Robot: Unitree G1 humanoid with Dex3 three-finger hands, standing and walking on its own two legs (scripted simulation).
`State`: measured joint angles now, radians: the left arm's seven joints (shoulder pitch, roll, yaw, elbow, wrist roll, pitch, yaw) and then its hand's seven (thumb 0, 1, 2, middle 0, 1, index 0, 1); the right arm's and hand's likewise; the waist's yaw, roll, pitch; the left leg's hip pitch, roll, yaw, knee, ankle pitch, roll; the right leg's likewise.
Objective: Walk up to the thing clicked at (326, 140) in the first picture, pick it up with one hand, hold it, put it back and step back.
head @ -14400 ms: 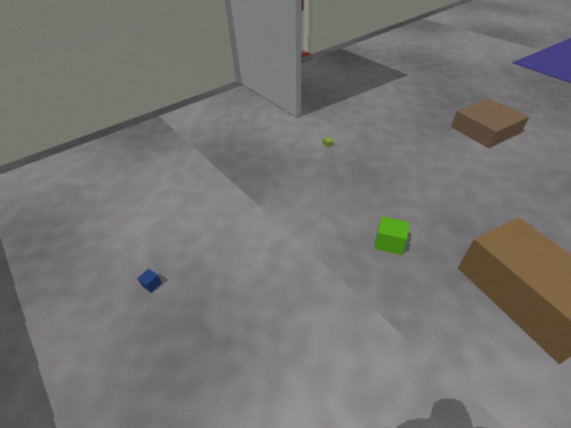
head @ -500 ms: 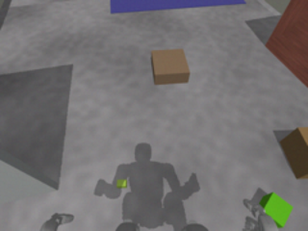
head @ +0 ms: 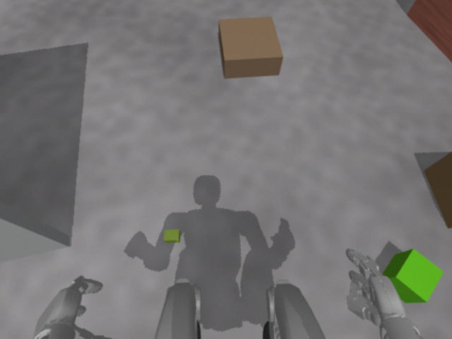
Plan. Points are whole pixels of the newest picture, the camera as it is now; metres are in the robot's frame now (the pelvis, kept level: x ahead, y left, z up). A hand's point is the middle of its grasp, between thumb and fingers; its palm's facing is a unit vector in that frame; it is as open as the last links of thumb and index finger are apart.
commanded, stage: rise first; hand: left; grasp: from above
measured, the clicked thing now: (172, 236) +0.45 +0.21 -0.59
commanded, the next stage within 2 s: none
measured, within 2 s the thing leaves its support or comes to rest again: neither
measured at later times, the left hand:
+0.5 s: hand (128, 266) +0.30 +0.28 -0.33, palm faces -0.44 -0.21 -0.88, open 11.4 cm
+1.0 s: hand (140, 249) +0.37 +0.28 -0.42, palm faces -0.42 -0.06 -0.90, open 11.9 cm
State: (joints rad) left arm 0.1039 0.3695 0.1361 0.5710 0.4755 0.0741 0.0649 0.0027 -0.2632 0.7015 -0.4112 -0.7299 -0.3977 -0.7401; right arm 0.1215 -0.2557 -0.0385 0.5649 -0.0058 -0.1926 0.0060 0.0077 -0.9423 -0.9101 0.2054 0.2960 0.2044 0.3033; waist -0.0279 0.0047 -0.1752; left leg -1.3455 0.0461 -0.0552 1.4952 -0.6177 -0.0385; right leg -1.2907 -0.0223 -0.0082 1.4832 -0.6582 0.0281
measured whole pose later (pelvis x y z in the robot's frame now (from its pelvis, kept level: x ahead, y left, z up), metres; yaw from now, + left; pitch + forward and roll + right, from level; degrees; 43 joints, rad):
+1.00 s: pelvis -0.07 +0.01 -0.25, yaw -6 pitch +33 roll -7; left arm -0.80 0.63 0.10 1.36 1.19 -0.13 0.44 0.00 -0.16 0.70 -0.43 -0.64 -0.43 -0.64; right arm 0.12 -0.24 0.00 0.79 -0.12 -0.08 0.10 0.00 -0.90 -0.90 0.20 0.29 0.20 0.30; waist -0.16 -0.01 -0.10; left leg -2.26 0.03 -0.15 2.31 -0.64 -0.03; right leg -2.16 0.03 -0.01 2.26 -0.69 0.05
